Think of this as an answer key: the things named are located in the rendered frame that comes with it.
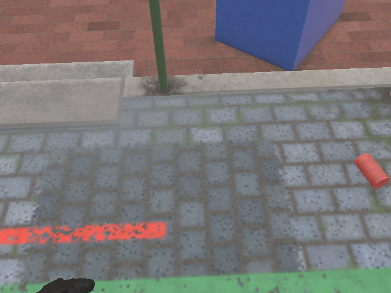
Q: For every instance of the left robot hand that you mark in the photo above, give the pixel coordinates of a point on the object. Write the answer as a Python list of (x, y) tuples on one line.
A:
[(80, 285)]

